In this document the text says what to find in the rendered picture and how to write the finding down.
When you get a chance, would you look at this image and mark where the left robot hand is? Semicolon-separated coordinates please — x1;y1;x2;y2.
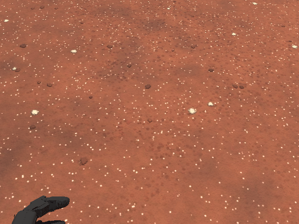
11;195;70;224

